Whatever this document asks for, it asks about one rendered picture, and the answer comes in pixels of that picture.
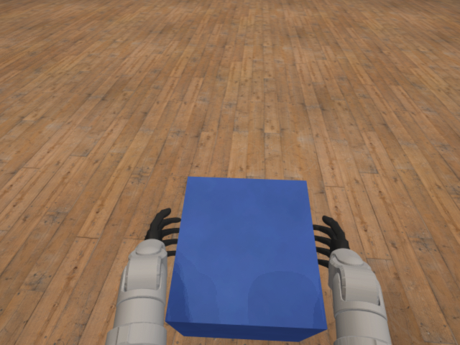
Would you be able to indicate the right robot hand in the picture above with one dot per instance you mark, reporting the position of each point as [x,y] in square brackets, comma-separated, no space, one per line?
[337,241]

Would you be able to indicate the robot right forearm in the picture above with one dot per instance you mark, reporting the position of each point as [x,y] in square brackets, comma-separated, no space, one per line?
[358,304]

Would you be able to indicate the left robot hand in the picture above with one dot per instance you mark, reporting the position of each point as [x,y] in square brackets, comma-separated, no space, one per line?
[155,231]

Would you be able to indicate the robot left forearm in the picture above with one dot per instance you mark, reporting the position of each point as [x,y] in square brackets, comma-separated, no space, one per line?
[140,306]

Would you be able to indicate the carton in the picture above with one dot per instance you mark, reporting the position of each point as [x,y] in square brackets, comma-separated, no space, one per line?
[246,265]

